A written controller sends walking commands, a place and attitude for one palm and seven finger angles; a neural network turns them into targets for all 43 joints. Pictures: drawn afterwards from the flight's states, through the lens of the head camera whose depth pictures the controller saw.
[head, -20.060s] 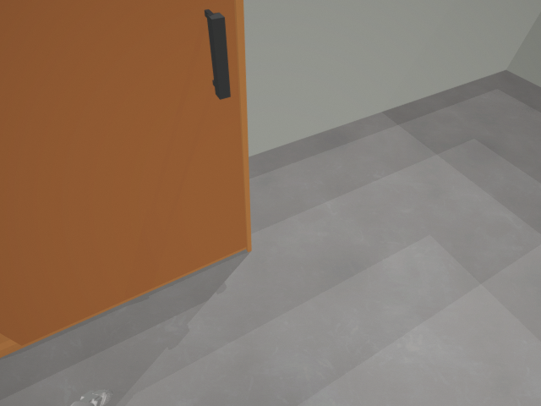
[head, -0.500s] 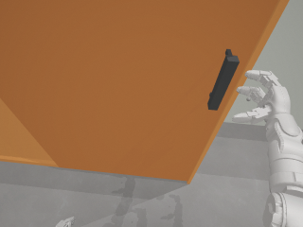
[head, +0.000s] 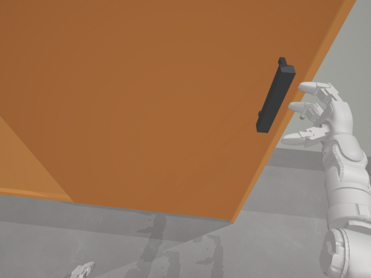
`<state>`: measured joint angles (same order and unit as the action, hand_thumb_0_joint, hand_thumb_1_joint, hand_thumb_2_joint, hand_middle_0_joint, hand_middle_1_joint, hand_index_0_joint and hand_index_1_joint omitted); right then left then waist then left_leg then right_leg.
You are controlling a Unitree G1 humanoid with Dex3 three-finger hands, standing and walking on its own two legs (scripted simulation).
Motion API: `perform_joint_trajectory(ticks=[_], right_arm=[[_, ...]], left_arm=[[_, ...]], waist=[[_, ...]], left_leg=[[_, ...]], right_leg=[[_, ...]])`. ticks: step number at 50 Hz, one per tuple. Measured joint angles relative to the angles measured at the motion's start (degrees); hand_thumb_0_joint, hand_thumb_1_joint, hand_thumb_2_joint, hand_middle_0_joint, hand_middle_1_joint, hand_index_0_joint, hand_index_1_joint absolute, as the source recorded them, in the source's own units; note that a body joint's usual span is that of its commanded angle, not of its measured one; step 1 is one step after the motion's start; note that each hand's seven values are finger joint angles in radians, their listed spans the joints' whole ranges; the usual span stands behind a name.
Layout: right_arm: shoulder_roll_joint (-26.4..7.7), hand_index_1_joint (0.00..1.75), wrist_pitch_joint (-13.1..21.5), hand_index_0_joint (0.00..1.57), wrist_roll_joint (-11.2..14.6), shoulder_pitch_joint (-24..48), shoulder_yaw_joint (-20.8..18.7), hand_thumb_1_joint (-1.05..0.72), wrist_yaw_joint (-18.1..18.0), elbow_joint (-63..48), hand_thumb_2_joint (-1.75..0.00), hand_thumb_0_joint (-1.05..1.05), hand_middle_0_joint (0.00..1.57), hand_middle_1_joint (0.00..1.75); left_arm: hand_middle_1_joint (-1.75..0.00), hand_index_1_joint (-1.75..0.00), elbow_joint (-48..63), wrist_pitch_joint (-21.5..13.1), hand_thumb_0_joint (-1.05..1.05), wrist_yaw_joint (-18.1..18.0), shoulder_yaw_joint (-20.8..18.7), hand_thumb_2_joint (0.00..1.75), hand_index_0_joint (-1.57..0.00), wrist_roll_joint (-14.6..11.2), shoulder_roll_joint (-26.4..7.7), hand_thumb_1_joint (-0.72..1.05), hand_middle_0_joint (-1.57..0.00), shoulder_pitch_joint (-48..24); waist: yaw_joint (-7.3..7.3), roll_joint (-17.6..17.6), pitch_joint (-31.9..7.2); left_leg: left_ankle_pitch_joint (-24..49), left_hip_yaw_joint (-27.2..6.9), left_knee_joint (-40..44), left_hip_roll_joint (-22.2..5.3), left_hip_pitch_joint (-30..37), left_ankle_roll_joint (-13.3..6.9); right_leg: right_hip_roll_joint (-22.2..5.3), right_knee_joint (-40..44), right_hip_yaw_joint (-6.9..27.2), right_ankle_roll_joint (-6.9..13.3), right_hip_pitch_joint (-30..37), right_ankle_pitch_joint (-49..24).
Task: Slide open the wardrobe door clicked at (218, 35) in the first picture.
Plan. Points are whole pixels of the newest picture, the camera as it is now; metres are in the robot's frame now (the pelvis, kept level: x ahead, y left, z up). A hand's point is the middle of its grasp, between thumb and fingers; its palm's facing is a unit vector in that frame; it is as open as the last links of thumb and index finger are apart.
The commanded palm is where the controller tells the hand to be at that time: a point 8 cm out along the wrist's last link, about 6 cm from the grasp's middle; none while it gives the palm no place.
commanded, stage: feel for the door with the fingertips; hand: right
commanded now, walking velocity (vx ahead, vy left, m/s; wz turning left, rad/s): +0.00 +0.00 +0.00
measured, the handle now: (271, 96) +0.50 -0.13 +0.14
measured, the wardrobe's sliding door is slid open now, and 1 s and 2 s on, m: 0.00 0.00 0.00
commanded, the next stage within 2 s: slide the fingers in behind the handle in 0.96 s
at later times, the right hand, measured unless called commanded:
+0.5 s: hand (288, 117) +0.43 -0.15 +0.15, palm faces -0.02 +1.00 +0.03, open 14.0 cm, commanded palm +0.40 -0.21 +0.15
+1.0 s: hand (288, 108) +0.45 -0.16 +0.15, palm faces -0.01 +1.00 +0.01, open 13.8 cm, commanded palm +0.43 -0.21 +0.15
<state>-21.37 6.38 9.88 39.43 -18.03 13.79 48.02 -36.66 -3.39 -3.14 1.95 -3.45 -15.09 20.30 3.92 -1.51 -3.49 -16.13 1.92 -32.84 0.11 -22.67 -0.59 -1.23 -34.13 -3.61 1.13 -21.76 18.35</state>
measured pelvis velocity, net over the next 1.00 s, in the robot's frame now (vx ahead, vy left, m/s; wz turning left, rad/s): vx -0.01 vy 0.00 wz -0.01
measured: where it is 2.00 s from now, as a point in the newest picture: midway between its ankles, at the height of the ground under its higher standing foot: outside the picture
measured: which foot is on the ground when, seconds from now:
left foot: down 0.00-1.00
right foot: down 0.00-1.00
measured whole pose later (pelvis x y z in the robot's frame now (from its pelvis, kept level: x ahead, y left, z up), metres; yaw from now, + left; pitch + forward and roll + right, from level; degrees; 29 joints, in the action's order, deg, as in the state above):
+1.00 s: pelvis -0.01 +0.00 +0.00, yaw -1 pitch +7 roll +1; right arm -19.3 8.5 8.8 47.3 -14.9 10.2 55.1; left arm -39.5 -4.4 -2.7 1.2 -2.9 -15.5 21.6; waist 4.4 -1.3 -3.1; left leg -15.9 2.7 -33.5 -0.1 -24.4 -0.7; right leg -1.0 -35.0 -2.8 1.1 -23.9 18.0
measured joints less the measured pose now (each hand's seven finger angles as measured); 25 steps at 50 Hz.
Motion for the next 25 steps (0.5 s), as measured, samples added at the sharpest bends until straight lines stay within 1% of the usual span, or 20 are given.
perform_joint_trajectory(ticks=[3, 7, 11, 14, 17, 22, 25], right_arm=[[-0.43, 1.20, -0.06, 0.30, 0.38, -1.49, -0.29, 0.50, 0.55, -1.81, -0.30, -0.01, 0.30, 1.20], [-0.74, 1.20, -0.82, 0.30, 1.32, -1.94, 0.58, 0.50, 1.42, -2.70, -0.30, -0.01, 0.30, 1.20], [0.23, 1.20, -1.85, 0.29, 1.87, -2.02, 2.13, 0.50, 1.42, -4.04, -0.30, -0.01, 0.30, 1.20], [1.59, 1.20, -2.21, 0.29, 2.01, -1.68, 3.40, 0.50, 0.75, -4.33, -0.30, -0.01, 0.30, 1.20], [2.93, 1.20, -2.60, 0.29, 1.42, -0.88, 4.23, 0.50, -0.59, -3.97, -0.30, -0.01, 0.30, 1.20], [4.48, 1.20, -2.11, 0.30, 0.57, -0.31, 4.46, 0.50, -2.74, -3.67, -0.30, -0.01, 0.30, 1.20], [4.67, 1.20, -1.87, 0.30, 0.00, 0.14, 4.11, 0.50, -3.55, -3.00, -0.30, -0.01, 0.30, 1.20]], left_arm=[[-0.30, -0.30, -0.31, 0.16, 0.01, -0.26, -0.17, 0.89, -0.20, -0.13, -0.14, 0.90, -0.20, 0.50], [-0.30, -0.30, -0.89, 0.12, 0.01, -0.60, -0.35, 0.89, -0.20, -0.43, -0.38, 0.90, -0.20, 0.67], [-0.30, -0.30, -1.18, -0.22, 0.01, -0.63, -0.63, 0.89, -0.20, -0.48, -0.56, 0.90, -0.20, 0.21], [-0.30, -0.30, -1.20, -0.47, 0.01, -0.50, -0.61, 0.89, -0.20, -0.47, -0.55, 0.90, -0.20, -0.59], [-0.30, -0.30, -0.95, -0.65, 0.01, -0.32, -0.46, 0.89, -0.20, -0.30, -0.34, 0.90, -0.20, -1.72], [-0.30, -0.30, -0.17, -0.81, 0.01, 0.07, -0.05, 0.89, -0.20, 0.01, 0.41, 0.90, -0.20, -3.01], [-0.30, -0.30, 0.16, -0.68, 0.01, 0.18, 0.32, 0.89, -0.20, 0.12, 0.83, 0.90, -0.20, -3.27]], waist=[[-0.18, -0.02, 0.13], [-0.58, -0.07, 0.18], [-1.07, -0.14, 0.08], [-1.24, -0.13, -0.01], [-1.18, -0.07, 0.02], [-0.90, 0.10, -0.01], [-0.69, 0.26, 0.10]], left_leg=[[0.08, 0.13, 0.43, 0.15, 0.63, -0.09], [0.14, 0.65, 0.90, 0.15, 1.36, -0.17], [0.21, 1.04, 1.15, 0.00, 1.76, -0.17], [0.17, 1.23, 1.06, -0.16, 1.89, -0.12], [0.11, 1.27, 0.72, -0.32, 1.62, -0.09], [0.15, 0.86, 0.34, -0.27, 1.19, -0.10], [0.16, 0.67, 0.16, -0.19, 1.01, -0.14]], right_leg=[[-0.13, 0.23, 0.14, -0.10, 0.50, -0.01], [-0.13, 0.35, 0.67, -0.18, 0.86, -0.08], [0.04, 0.46, 1.06, -0.17, 1.04, -0.24], [0.19, 0.42, 1.26, -0.14, 1.09, -0.31], [0.34, 0.27, 1.30, -0.10, 0.89, -0.38], [0.29, 0.25, 0.89, -0.11, 0.79, -0.45], [0.20, 0.21, 0.71, -0.14, 0.75, -0.47]])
